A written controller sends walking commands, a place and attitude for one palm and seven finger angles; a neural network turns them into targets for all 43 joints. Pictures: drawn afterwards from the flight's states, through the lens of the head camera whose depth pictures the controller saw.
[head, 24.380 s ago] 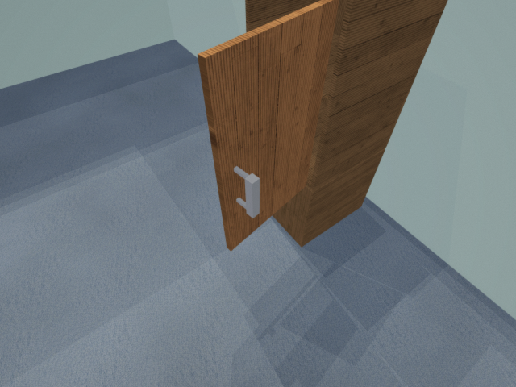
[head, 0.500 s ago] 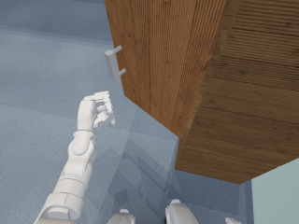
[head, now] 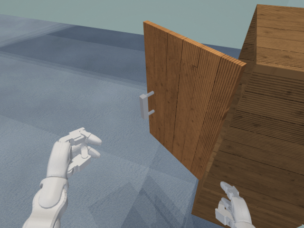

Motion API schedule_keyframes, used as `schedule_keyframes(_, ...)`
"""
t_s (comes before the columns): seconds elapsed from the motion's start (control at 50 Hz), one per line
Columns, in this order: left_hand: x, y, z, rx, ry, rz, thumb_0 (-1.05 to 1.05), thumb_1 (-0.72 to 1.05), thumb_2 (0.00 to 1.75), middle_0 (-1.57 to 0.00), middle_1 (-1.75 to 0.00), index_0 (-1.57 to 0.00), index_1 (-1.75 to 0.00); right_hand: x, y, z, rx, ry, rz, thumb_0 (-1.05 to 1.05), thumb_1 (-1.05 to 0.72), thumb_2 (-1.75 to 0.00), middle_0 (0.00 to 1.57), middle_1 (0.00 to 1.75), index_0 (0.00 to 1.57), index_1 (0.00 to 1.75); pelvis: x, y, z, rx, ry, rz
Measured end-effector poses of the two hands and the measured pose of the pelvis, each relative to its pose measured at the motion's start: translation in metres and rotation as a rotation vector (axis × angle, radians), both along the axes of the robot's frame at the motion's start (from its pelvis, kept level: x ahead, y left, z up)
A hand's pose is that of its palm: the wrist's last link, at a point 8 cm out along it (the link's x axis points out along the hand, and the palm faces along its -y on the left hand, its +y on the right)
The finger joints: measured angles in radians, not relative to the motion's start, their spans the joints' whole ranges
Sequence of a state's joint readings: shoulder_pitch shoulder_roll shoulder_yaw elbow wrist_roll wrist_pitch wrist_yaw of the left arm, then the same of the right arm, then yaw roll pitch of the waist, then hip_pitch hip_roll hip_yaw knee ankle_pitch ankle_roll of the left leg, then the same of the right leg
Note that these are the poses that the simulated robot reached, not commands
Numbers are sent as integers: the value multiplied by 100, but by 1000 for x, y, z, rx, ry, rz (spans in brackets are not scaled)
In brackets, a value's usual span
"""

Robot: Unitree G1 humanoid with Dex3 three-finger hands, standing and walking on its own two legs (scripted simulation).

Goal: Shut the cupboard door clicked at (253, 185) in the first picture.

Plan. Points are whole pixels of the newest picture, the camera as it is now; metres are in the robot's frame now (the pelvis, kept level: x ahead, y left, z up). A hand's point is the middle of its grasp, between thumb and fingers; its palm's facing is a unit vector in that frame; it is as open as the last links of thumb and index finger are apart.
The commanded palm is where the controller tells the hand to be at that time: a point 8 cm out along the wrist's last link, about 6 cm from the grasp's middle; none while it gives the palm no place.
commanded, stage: draw the hand back to the body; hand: left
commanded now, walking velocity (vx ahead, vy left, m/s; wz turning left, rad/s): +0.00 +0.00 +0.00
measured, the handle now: (147, 105) +0.62 +0.08 -0.08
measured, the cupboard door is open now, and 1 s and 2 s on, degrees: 61 61 61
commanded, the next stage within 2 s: step back with the hand held close in 0.74 s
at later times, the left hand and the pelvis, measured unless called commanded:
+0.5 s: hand (11, 166) +0.18 +0.28 +0.18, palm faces +0.49 -0.76 -0.44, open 7.0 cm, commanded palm +0.13 +0.30 +0.18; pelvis -0.01 +0.00 +0.01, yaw +0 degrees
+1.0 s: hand (23, 167) +0.18 +0.26 +0.17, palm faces +0.43 -0.78 -0.46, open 7.5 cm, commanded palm +0.13 +0.29 +0.18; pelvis -0.02 +0.00 +0.01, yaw -1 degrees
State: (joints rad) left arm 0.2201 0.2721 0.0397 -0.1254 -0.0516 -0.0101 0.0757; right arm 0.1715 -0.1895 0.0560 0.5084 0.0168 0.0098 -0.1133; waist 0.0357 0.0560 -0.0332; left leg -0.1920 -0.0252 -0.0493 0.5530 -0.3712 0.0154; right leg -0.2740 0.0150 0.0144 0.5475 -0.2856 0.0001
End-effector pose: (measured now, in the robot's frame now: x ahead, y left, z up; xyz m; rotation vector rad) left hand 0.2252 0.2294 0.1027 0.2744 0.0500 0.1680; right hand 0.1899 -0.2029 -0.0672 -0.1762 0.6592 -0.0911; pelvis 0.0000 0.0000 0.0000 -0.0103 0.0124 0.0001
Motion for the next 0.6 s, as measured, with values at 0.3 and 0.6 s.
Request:
schedule_keyframes(0.3, -58, 60, 67, 190, -123, 201, 2, 89, 90, -52, -65, -52, -64, -16, -2, -8, 6, 35, 24, 1, -91, -90, 20, 30, 20, 30, 4, 3, 9, -2, -52, -4)
schedule_keyframes(0.6, -90, 69, 78, 219, -186, 273, 2, 89, 90, -24, -34, -23, -33, -40, -24, -8, -24, 23, -16, 1, -91, -90, 20, 30, 20, 30, -14, -1, 9, 5, -78, -10)
